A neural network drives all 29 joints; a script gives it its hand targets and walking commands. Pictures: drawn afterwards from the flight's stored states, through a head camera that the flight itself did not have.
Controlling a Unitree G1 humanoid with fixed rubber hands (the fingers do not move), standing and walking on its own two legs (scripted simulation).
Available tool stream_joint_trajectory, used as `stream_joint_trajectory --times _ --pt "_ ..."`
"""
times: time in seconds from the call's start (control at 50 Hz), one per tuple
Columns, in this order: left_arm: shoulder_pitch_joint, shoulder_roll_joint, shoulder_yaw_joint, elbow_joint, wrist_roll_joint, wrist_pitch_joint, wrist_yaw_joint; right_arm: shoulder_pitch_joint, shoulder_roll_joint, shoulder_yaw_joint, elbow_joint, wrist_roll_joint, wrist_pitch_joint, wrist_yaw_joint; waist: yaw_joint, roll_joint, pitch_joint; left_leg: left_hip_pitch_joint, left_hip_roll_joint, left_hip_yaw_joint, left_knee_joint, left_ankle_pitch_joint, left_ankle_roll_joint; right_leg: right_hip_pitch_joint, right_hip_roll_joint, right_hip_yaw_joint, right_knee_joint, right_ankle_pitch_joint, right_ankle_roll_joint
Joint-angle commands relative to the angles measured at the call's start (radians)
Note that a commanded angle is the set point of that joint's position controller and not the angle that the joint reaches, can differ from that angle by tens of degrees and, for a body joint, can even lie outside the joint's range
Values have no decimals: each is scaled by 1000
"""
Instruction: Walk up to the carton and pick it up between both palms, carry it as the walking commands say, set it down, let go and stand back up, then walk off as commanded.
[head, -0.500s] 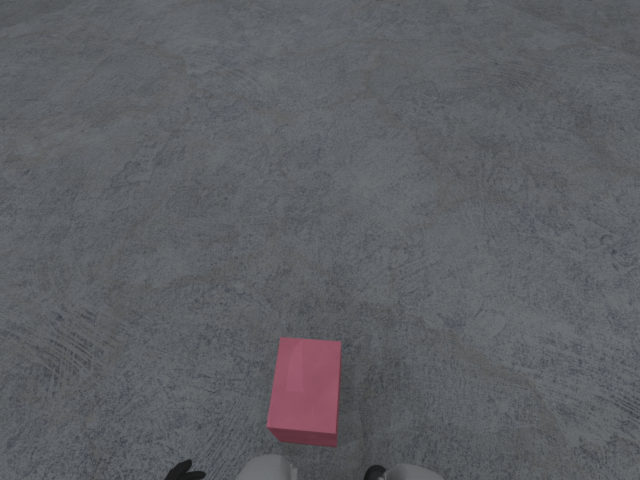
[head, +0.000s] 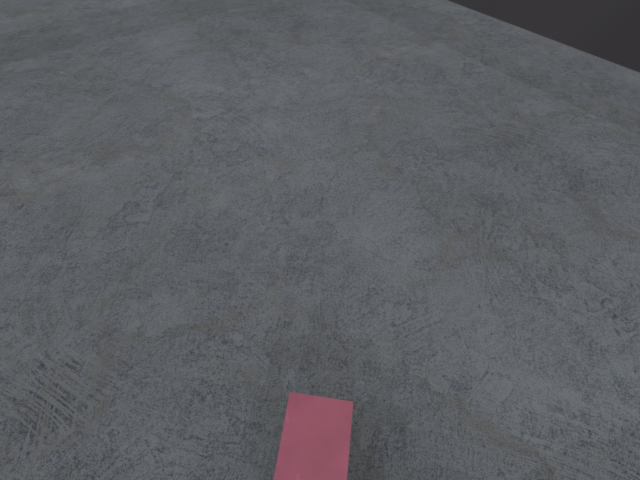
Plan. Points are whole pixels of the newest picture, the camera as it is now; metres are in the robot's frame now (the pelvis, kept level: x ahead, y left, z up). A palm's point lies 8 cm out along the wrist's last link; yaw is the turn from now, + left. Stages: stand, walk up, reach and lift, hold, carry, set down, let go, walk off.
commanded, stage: stand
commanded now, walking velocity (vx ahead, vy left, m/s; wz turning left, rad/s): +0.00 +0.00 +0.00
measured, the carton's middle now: (314, 455) +0.28 +0.04 -0.65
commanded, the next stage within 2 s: none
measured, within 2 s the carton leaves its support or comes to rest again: neither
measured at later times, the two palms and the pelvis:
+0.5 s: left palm out of the picture -0.04 +0.22 -0.15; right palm out of the picture -0.02 -0.19 -0.14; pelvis +0.01 +0.02 +0.00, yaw +0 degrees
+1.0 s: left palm out of the picture -0.06 +0.21 -0.15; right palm out of the picture -0.03 -0.18 -0.14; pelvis +0.01 +0.02 +0.00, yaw +0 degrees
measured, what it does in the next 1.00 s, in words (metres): stands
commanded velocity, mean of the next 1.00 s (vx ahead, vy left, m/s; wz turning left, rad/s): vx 0.00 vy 0.00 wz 0.00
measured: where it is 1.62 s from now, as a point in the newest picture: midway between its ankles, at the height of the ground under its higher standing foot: outside the picture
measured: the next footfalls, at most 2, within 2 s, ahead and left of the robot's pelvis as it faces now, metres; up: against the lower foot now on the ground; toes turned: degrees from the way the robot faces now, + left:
none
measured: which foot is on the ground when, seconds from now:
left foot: down 0.00-1.00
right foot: down 0.00-1.00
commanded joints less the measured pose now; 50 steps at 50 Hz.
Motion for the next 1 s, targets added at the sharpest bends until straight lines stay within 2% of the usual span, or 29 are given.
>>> stream_joint_trajectory --times 0.0,0.16,0.56,0.98 --pt "104 58 11 13 -3 5 6 69 -80 -10 -4 -1 -7 -1 0 53 33 28 136 -139 -99 262 7 -27 -87 79 -72 114 0" --pt "87 53 12 34 -5 14 11 109 -79 -11 17 -4 -4 -3 -7 30 40 36 121 -135 -113 243 15 -26 -90 75 -81 96 1" --pt "129 28 3 66 -2 13 17 165 -49 -15 37 -3 5 -1 -22 22 74 24 97 -129 -131 105 22 -77 -92 75 -86 67 -1" --pt "161 14 1 65 -3 9 18 188 -38 -14 38 -3 1 0 -22 17 76 14 92 -129 -124 103 22 -81 -91 74 -83 74 -1"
